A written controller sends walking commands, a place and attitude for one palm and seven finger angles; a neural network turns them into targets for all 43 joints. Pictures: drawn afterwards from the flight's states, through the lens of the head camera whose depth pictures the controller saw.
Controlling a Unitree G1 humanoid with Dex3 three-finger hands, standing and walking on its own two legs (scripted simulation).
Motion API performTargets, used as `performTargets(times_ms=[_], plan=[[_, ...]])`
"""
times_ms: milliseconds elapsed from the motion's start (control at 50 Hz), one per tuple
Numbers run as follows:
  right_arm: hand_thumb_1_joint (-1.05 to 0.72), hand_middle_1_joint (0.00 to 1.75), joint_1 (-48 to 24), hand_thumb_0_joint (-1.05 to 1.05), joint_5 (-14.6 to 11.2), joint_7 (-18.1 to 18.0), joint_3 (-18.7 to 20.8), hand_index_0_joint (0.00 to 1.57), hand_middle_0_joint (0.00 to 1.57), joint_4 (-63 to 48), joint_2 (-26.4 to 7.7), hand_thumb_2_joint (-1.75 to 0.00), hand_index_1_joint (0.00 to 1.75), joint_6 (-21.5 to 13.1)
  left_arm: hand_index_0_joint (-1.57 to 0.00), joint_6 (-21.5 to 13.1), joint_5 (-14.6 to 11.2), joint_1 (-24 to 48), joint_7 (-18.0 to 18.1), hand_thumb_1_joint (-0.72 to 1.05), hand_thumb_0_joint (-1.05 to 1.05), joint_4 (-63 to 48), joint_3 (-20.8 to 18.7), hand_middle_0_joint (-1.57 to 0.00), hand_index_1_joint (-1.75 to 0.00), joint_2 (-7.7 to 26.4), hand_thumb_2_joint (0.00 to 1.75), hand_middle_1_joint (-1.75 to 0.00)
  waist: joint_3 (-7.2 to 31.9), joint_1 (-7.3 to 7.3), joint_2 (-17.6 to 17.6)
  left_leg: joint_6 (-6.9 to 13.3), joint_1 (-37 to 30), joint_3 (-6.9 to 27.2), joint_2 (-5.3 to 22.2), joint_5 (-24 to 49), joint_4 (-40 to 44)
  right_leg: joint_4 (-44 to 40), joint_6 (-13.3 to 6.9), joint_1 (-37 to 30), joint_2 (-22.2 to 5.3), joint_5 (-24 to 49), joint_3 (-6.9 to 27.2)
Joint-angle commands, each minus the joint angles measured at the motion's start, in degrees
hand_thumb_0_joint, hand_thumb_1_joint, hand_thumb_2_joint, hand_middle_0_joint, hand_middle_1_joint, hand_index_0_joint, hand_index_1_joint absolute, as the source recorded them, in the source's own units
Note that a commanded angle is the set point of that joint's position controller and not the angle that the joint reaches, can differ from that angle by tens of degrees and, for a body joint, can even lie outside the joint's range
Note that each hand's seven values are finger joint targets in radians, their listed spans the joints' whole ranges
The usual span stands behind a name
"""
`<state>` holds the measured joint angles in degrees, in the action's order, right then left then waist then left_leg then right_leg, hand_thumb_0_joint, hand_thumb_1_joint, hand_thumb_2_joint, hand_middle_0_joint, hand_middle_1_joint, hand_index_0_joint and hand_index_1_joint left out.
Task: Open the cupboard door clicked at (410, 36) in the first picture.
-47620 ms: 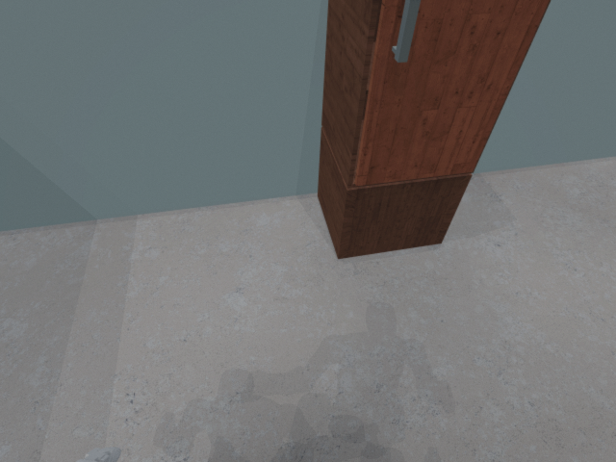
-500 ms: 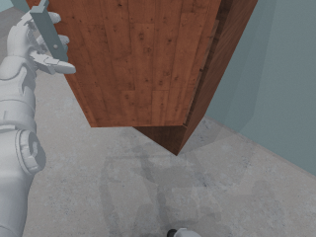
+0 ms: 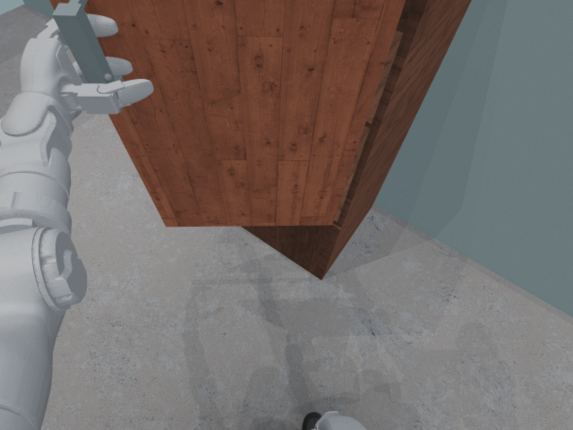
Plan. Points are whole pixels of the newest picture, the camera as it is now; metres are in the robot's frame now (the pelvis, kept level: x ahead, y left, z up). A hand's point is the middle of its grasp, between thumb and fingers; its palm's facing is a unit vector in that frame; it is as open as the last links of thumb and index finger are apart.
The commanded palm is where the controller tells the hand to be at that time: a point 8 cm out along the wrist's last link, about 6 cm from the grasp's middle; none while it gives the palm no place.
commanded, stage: close the thumb around the handle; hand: left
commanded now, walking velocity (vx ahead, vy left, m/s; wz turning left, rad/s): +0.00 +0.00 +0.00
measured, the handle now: (97, 54) +0.57 +0.19 +0.17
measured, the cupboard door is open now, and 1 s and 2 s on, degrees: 37 54 79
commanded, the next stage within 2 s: pull the door open along its arc in 0.36 s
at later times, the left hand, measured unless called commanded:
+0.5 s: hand (111, 77) +0.53 +0.17 +0.17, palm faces -0.04 -1.00 +0.00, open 5.6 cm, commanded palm +0.50 +0.22 +0.17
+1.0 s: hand (117, 147) +0.41 +0.15 +0.17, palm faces +0.08 -0.99 +0.07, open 6.1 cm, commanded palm +0.35 +0.21 +0.17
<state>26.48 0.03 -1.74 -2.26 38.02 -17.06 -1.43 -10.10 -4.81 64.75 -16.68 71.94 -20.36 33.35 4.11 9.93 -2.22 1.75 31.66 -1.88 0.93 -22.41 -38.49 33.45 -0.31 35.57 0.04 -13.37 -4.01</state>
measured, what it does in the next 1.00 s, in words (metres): stands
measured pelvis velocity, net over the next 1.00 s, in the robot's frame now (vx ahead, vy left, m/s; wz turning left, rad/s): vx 0.01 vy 0.00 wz -0.04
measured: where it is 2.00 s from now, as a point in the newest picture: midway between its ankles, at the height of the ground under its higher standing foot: outside the picture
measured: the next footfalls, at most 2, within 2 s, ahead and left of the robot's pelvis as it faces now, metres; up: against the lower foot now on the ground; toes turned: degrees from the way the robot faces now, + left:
none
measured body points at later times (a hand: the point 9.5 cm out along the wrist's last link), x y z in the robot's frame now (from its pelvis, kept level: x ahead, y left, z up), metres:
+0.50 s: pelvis +0.01 +0.00 +0.00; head +0.09 +0.00 +0.44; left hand +0.53 +0.23 +0.17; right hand -0.01 -0.28 -0.11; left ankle -0.05 +0.09 -0.72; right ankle +0.02 -0.12 -0.72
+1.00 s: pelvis +0.01 +0.00 +0.01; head +0.03 -0.02 +0.46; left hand +0.40 +0.20 +0.17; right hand +0.12 -0.26 -0.10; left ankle -0.05 +0.09 -0.72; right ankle +0.02 -0.12 -0.72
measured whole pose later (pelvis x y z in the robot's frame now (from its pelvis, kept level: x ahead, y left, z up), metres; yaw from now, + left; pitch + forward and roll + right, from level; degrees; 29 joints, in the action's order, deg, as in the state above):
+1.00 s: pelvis +0.01 +0.00 +0.01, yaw -2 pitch +7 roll -1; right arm 17.2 -2.4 0.0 -0.5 33.9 -15.2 0.0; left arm 1.9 -11.9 24.3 -2.8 19.9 -16.9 11.8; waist 5.8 2.1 -3.8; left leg 1.2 16.1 -4.7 1.2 -20.8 -30.1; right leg 28.7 -0.5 22.8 1.0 -12.7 -1.0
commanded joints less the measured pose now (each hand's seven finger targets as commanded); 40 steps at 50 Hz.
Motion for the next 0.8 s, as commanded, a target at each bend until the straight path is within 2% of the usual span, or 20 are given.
performTargets(times_ms=[0, 40, 80, 120, 140, 180, 200, 240, 260, 280, 360, 380, 440, 460, 480, 540, 580, 640, 740, 780], plan=[[-0.90, 0.30, 9.87, 0.00, 0.02, -0.12, 3.74, 0.20, 0.20, -2.21, -9.76, -0.90, 0.30, -0.75, -0.37, -4.31, -0.57, 29.18, 0.47, 0.51, 0.00, -13.79, -1.69, -0.37, -1.31, 12.53, 0.73, -1.31, 26.08, 0.86, -5.88, -1.55, -14.07, 4.72, 0.80, 31.12, 2.55, 0.35, -1.30, -13.64, 1.60, 21.59, 1.92], [-0.90, 0.30, 9.64, 0.00, -0.07, -0.09, 3.80, 0.20, 0.20, -2.36, -9.85, -0.90, 0.30, -0.66, -0.38, -3.91, -0.81, 28.91, 0.51, 0.62, 0.00, -12.90, -1.22, -0.38, -1.32, 11.67, 0.78, -1.32, 23.87, 1.49, -3.18, -0.93, -11.71, 4.11, 0.68, 27.77, 3.06, -0.11, -1.10, -14.37, 1.62, 21.28, 1.96], [-0.90, 0.30, 9.73, 0.00, -0.02, -0.19, 3.68, 0.20, 0.20, -2.51, -10.02, -0.90, 0.30, -0.52, -0.39, -4.01, -0.47, 29.75, 0.77, 0.73, 0.00, -13.51, -2.47, -0.39, -1.33, 13.69, 0.83, -1.33, 24.56, 1.10, -5.04, -0.89, -11.42, 4.00, 0.49, 27.73, 3.07, 0.22, -1.25, -14.91, 1.46, 21.65, 2.17], [-0.90, 0.30, 9.56, 0.00, -0.04, -0.07, 3.72, 0.20, 0.20, -2.58, -9.67, -0.90, 0.30, -0.59, -0.40, -3.97, -0.01, 29.47, 0.81, 0.84, 0.00, -13.65, -0.71, -0.40, -1.34, 11.77, 0.88, -1.34, 23.94, 1.30, -4.95, -0.94, -11.55, 4.01, 0.44, 27.51, 3.20, 0.05, -1.17, -14.60, 1.43, 21.35, 2.07], [-0.90, 0.30, 9.62, 0.00, -0.07, -0.05, 3.88, 0.20, 0.20, -2.65, -9.85, -0.90, 0.30, -0.58, -0.40, -4.02, -0.10, 28.28, 0.84, 0.90, 0.00, -13.63, -1.99, -0.40, -1.35, 12.93, 0.90, -1.35, 24.68, 0.89, -4.13, -0.81, -11.71, 3.89, 0.52, 27.43, 3.08, 0.01, -1.18, -15.15, 1.49, 21.46, 2.20], [-0.90, 0.30, 9.53, 0.00, -0.12, -0.16, 3.80, 0.20, 0.20, -2.76, -9.82, -0.90, 0.30, -0.50, -0.40, -4.31, -0.63, 28.69, 0.57, 0.90, 0.00, -14.57, -2.02, -0.40, -1.35, 12.93, 0.90, -1.35, 25.64, 1.00, -5.01, -0.85, -12.72, 3.87, 0.57, 29.06, 2.92, 0.12, -1.19, -15.40, 1.51, 22.63, 2.26], [-0.90, 0.30, 9.39, 0.00, -0.14, -0.09, 3.83, 0.20, 0.20, -2.75, -9.60, -0.90, 0.30, -0.51, -0.40, -4.17, -0.80, 28.23, 0.30, 0.90, 0.00, -14.34, -0.77, -0.40, -1.35, 11.19, 0.90, -1.35, 25.31, 1.11, -4.78, -0.85, -12.71, 3.80, 0.55, 29.41, 2.93, 0.12, -1.17, -15.53, 1.52, 23.07, 2.19], [-0.90, 0.30, 9.22, 0.00, -0.22, -0.12, 3.80, 0.20, 0.20, -2.73, -9.74, -0.90, 0.30, -0.42, -0.40, -3.85, -0.92, 27.42, 0.12, 0.90, 0.00, -13.72, -1.45, -0.40, -1.35, 11.95, 0.90, -1.35, 24.22, 0.73, -4.66, -0.69, -11.71, 3.45, 0.45, 28.08, 3.00, -0.06, -1.23, -15.72, 1.53, 22.77, 2.35], [-0.90, 0.30, 9.34, 0.00, -0.21, -0.25, 3.70, 0.20, 0.20, -2.81, -9.80, -0.90, 0.30, -0.35, -0.40, -3.77, -1.04, 27.83, 0.08, 0.90, 0.00, -13.41, -0.89, -0.40, -1.35, 11.53, 0.90, -1.35, 23.14, 1.45, -4.52, -0.47, -11.48, 3.44, 0.41, 27.56, 3.08, -0.18, -1.27, -15.12, 1.48, 22.46, 2.13], [-0.90, 0.30, 9.47, 0.00, -0.18, -0.34, 3.80, 0.20, 0.20, -2.50, -9.97, -0.90, 0.30, -0.36, -0.40, -3.92, -0.95, 28.86, 0.15, 0.90, 0.00, -13.98, -2.44, -0.40, -1.35, 13.71, 0.90, -1.35, 23.88, 1.36, -3.07, -0.41, -10.79, 3.55, 0.46, 27.15, 3.10, -0.16, -1.09, -16.15, 1.49, 23.04, 2.37], [-0.90, 0.30, 9.04, 0.00, -0.16, -0.19, 3.89, 0.20, 0.20, -3.66, -9.62, -0.90, 0.30, -0.27, -0.40, -4.63, -0.61, 26.45, 0.07, 0.90, 0.00, -16.81, -2.66, -0.40, -1.35, 13.96, 0.90, -1.35, 27.04, 0.07, -5.75, -0.56, -12.24, 3.28, 0.30, 30.87, 2.76, 0.61, -1.42, -18.13, 1.35, 25.61, 2.39], [-0.90, 0.30, 9.10, 0.00, -0.13, -0.14, 4.03, 0.20, 0.20, -3.57, -9.74, -0.90, 0.30, -0.08, -0.40, -4.75, -0.54, 25.51, 0.20, 0.90, 0.00, -17.30, -4.67, -0.40, -1.35, 16.02, 0.90, -1.35, 28.50, -0.59, -4.88, -0.72, -12.89, 3.47, 0.52, 32.25, 2.54, 0.72, -1.29, -18.67, 1.44, 26.33, 2.47], [-0.90, 0.30, 8.12, 0.00, -0.41, 0.03, 3.89, 0.20, 0.20, -3.83, -9.40, -0.90, 0.30, 0.07, -0.40, -4.21, -0.88, 24.85, -0.08, 0.90, 0.00, -16.54, -1.17, -0.40, -1.35, 11.61, 0.90, -1.35, 24.39, 0.11, -4.63, -0.57, -11.85, 3.04, 0.42, 29.08, 3.24, -0.08, -1.13, -17.17, 1.51, 24.32, 2.38], [-0.90, 0.30, 8.40, 0.00, -0.36, -0.31, 3.86, 0.20, 0.20, -3.62, -9.73, -0.90, 0.30, 0.16, -0.40, -4.37, -0.86, 26.43, 0.24, 0.90, 0.00, -16.24, -2.52, -0.40, -1.35, 13.74, 0.90, -1.35, 23.68, 0.66, -3.94, -0.28, -11.26, 2.98, 0.45, 28.46, 3.11, -0.07, -1.19, -17.19, 1.45, 24.20, 2.38], [-0.90, 0.30, 8.40, 0.00, -0.33, -0.20, 3.93, 0.20, 0.20, -3.62, -9.72, -0.90, 0.30, 0.14, -0.40, -4.34, -0.80, 25.88, 0.37, 0.90, 0.00, -16.56, -3.45, -0.40, -1.35, 14.69, 0.90, -1.35, 24.73, 0.07, -3.69, -0.29, -11.03, 3.03, 0.31, 27.85, 3.50, -0.16, -1.09, -18.09, 1.46, 24.20, 2.52], [-0.90, 0.30, 7.42, 0.00, -0.53, -0.07, 4.04, 0.20, 0.20, -4.56, -9.45, -0.90, 0.30, 0.06, -0.40, -4.30, -1.12, 21.43, 0.01, 0.90, 0.00, -18.08, -3.07, -0.40, -1.35, 13.29, 0.90, -1.35, 26.09, -1.38, -4.11, -0.45, -11.88, 2.62, 0.35, 29.64, 3.64, 0.07, -1.26, -19.55, 1.37, 25.35, 2.54], [-0.90, 0.30, 6.94, 0.00, -0.54, 0.06, 4.07, 0.20, 0.20, -5.28, -9.38, -0.90, 0.30, 0.22, -0.40, -4.54, -1.76, 18.30, -0.21, 0.90, 0.00, -20.66, -4.22, -0.40, -1.35, 13.64, 0.90, -1.35, 28.33, -2.84, -5.91, -0.76, -14.03, 2.79, 0.56, 33.99, 3.45, 0.44, -1.48, -20.52, 1.39, 27.16, 2.46], [-0.90, 0.30, 4.93, 0.00, -1.09, 0.36, 4.27, 0.20, 0.20, -6.74, -9.12, -0.90, 0.30, 0.39, -0.40, -3.43, -3.10, 11.13, -0.82, 0.90, 0.00, -24.33, -3.34, -0.40, -1.35, 11.03, 0.90, -1.35, 26.68, -4.07, -2.84, -0.51, -13.00, 2.14, 0.69, 33.60, 4.46, 0.06, -1.44, -22.71, 1.41, 27.72, 2.30], [-0.90, 0.30, 0.74, 0.00, -1.96, 0.77, 4.61, 0.20, 0.20, -9.52, -8.27, -0.90, 0.30, 0.03, -0.40, -0.46, -5.82, -1.31, -0.82, 0.90, 0.00, -36.74, -3.29, -0.40, -1.35, 7.53, 0.90, -1.35, 26.29, -7.00, -1.00, -0.08, -14.08, 1.04, 0.89, 37.28, 6.14, -0.57, -1.56, -27.80, 0.97, 31.66, 2.49], [-0.90, 0.30, -1.41, 0.00, -2.33, 0.85, 4.41, 0.20, 0.20, -10.61, -7.71, -0.90, 0.30, -0.16, -0.40, 1.18, -6.86, -7.77, -0.28, 0.90, 0.00, -41.79, -3.20, -0.40, -1.35, 5.65, 0.90, -1.35, 25.07, -8.43, -2.40, -0.27, -15.26, 0.84, 0.96, 39.12, 6.97, -0.88, -1.79, -29.08, 0.74, 32.27, 2.27]])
